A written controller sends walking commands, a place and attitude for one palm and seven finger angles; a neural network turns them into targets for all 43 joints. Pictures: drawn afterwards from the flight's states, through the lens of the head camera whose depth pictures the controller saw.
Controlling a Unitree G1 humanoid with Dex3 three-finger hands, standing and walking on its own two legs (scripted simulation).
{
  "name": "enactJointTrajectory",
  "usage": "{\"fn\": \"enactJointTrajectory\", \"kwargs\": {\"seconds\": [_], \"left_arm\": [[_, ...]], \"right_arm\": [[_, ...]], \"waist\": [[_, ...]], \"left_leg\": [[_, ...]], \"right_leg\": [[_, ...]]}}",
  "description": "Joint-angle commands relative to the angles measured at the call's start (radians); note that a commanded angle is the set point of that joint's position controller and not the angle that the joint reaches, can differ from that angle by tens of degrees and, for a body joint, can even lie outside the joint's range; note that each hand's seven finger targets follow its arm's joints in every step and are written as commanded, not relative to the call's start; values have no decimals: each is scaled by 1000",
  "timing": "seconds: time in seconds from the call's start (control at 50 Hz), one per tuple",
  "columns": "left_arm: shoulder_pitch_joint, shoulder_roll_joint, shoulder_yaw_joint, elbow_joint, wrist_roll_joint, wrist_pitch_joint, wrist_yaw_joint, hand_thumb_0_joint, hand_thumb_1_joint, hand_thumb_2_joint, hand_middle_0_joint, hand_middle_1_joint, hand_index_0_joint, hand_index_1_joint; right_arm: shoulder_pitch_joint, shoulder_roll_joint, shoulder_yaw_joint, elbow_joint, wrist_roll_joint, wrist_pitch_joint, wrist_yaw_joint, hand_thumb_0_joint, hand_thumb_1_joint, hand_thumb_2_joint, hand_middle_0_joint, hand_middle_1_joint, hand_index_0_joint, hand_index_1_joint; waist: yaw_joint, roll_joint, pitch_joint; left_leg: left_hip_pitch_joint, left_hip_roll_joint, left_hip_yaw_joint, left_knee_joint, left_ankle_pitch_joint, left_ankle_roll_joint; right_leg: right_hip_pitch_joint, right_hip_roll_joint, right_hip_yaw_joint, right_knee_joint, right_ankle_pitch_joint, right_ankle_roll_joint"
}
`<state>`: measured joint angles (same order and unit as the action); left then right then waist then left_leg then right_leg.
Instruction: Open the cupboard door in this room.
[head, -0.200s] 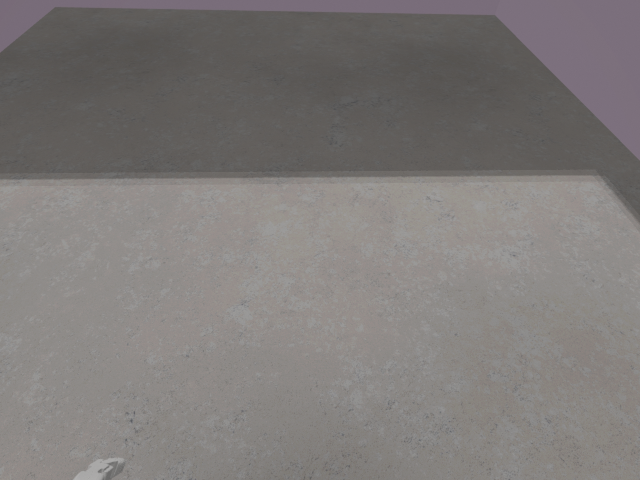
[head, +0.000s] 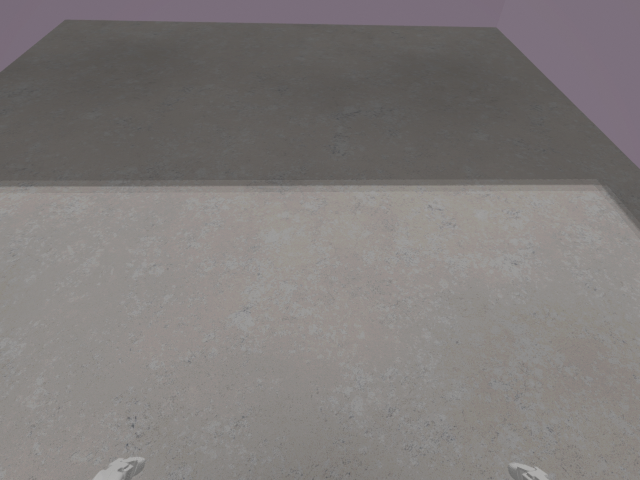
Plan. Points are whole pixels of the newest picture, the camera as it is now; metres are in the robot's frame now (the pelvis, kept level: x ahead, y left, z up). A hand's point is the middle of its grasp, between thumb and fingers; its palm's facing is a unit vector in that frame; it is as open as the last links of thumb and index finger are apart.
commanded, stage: stand and wait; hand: left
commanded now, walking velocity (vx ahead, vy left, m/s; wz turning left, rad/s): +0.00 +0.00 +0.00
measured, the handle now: out of the picture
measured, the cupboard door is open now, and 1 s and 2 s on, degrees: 0 0 0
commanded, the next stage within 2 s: turn or walk to find it in 0.70 s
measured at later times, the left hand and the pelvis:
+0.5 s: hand out of the picture +0.05 +0.23 -0.15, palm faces -0.02 -0.94 -0.34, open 7.4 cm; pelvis -0.02 -0.02 +0.00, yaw +0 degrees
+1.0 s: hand out of the picture +0.04 +0.21 -0.17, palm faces +0.05 -0.96 -0.28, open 7.4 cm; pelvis -0.03 -0.01 -0.01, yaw +4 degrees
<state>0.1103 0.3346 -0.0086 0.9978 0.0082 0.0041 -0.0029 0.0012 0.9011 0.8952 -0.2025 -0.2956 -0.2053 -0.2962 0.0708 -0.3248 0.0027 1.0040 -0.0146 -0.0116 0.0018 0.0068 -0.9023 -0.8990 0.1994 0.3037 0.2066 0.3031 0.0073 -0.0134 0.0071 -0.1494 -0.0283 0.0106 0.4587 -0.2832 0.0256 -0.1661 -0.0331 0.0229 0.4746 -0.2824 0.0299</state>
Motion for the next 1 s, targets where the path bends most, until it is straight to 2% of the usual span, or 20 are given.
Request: {"fn": "enactJointTrajectory", "kwargs": {"seconds": [0.0,0.18,0.4,0.46,0.52,0.72,0.74,0.8,0.84,0.9,0.94,0.96,0.98], "left_arm": [[-36,207,48,-58,5,-24,19,0,900,900,-200,-300,-200,-300],[-24,210,49,-30,3,-29,18,0,900,900,-200,-300,-200,-300],[-23,218,44,12,2,-29,14,0,900,900,-200,-300,-200,-300],[-21,219,44,16,2,-31,13,0,900,900,-200,-300,-200,-300],[-23,219,44,20,2,-31,13,0,900,900,-200,-300,-200,-300],[-30,220,48,16,4,-28,12,0,900,900,-200,-300,-200,-300],[-23,214,50,11,3,-26,13,0,900,900,-200,-300,-200,-300],[21,145,43,6,3,-7,22,0,900,900,-200,-300,-200,-300],[46,114,37,-3,3,6,28,0,900,900,-200,-300,-200,-300],[66,129,49,-37,6,14,32,0,900,900,-200,-300,-200,-300],[64,137,56,-63,8,16,35,0,900,900,-200,-300,-200,-300],[58,136,60,-78,10,16,37,0,900,900,-200,-300,-200,-300],[49,129,61,-92,11,17,39,0,900,900,-200,-300,-200,-300]], "right_arm": [[-45,-216,-58,-56,-1,-27,-19,0,-900,-900,200,300,200,300],[-37,-216,-54,-20,2,-26,-19,0,-900,-900,200,300,200,300],[-15,-224,-46,28,4,-22,-15,0,-900,-900,200,300,200,300],[-9,-225,-45,34,4,-23,-14,0,-900,-900,200,300,200,300],[-2,-227,-44,41,4,-23,-14,0,-900,-900,200,300,200,300],[3,-225,-44,43,2,-20,-11,0,-900,-900,200,300,200,300],[7,-217,-43,37,2,-17,-10,0,-900,-900,200,300,200,300],[42,-136,-33,27,-1,0,-6,0,-900,-900,200,300,200,300],[69,-93,-26,17,-2,14,-5,0,-900,-900,200,300,200,300],[96,-80,-37,-13,-1,28,-3,0,-900,-900,200,300,200,300],[123,-71,-46,-26,0,35,-3,0,-900,-900,200,300,200,300],[137,-66,-51,-35,1,36,-3,0,-900,-900,200,300,200,300],[152,-65,-56,-41,2,37,-2,0,-900,-900,200,300,200,300]], "waist": [[-9,9,-62],[-7,12,-71],[-8,8,-18],[-7,-3,-19],[-8,10,-30],[-7,7,1],[-5,13,-4],[-4,3,-29],[-2,-18,-15],[-2,-75,-25],[-12,-107,-39],[-17,-119,-40],[-26,-105,-41]], "left_leg": [[24,136,-89,-80,311,19],[37,139,-89,-93,276,14],[1,139,-100,-139,142,8],[3,139,-103,-139,145,7],[7,142,-103,-143,144,6],[-30,136,-116,-139,129,5],[-41,135,-118,-126,143,5],[-77,125,-111,-68,180,-5],[-126,111,-108,-29,171,-13],[-156,78,-83,81,148,-19],[-148,65,-64,153,120,-22],[-148,65,-60,174,107,-23],[-133,70,-69,168,112,-20]], "right_leg": [[14,-80,52,-54,281,-55],[31,-88,66,-85,279,-59],[6,-88,88,-141,145,-60],[5,-90,94,-150,139,-62],[7,-88,93,-149,137,-61],[-10,-90,92,-154,81,-59],[-5,-94,84,-142,87,-57],[0,-112,70,-100,118,-46],[-12,-130,72,-87,113,-44],[-39,-193,96,-94,116,-79],[-69,-235,105,-90,134,-109],[-78,-247,95,-75,152,-117],[-103,-244,78,-47,156,-116]]}}
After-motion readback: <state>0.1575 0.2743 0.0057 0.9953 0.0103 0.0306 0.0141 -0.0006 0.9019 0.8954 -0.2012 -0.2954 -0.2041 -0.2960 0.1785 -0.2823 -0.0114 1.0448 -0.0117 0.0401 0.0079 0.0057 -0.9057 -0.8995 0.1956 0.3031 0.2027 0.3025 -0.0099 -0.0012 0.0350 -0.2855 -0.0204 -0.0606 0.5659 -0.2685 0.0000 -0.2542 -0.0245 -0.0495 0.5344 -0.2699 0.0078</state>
